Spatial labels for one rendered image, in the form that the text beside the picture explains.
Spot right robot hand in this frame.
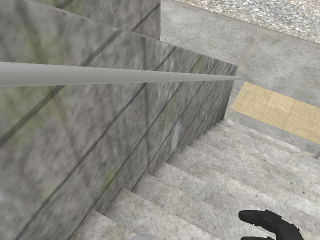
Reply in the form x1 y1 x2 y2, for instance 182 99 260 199
238 209 304 240

